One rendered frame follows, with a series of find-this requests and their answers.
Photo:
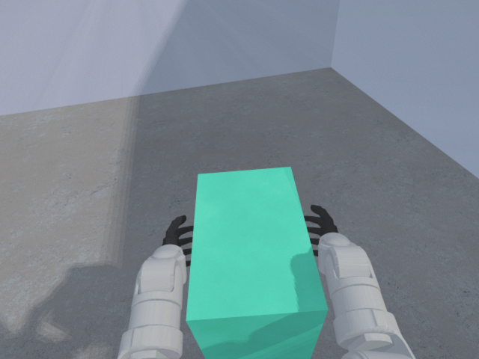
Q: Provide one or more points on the robot right forearm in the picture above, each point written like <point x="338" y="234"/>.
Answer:
<point x="361" y="319"/>

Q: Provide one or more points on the robot left forearm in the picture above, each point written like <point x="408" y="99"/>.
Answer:
<point x="154" y="325"/>

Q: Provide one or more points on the carton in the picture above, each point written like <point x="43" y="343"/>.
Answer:
<point x="254" y="287"/>

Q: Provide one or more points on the robot right hand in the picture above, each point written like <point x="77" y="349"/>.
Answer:
<point x="325" y="221"/>

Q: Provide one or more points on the robot left hand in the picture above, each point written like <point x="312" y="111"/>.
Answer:
<point x="173" y="233"/>

